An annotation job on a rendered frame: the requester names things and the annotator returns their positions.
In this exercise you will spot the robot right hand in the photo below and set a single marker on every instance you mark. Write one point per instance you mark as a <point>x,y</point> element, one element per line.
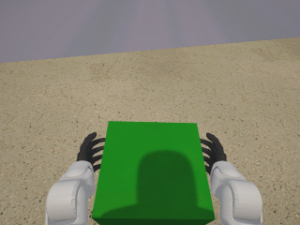
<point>215,154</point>

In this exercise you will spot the right robot forearm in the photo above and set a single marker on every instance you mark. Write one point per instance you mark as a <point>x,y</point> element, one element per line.
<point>241,202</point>

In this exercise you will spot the carton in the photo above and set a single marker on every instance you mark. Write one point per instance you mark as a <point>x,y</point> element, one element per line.
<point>152,173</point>

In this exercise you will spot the left robot forearm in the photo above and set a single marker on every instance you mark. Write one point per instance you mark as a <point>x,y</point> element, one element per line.
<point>67,199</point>

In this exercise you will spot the robot left hand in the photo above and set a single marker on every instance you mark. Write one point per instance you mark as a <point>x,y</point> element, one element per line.
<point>87,151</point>

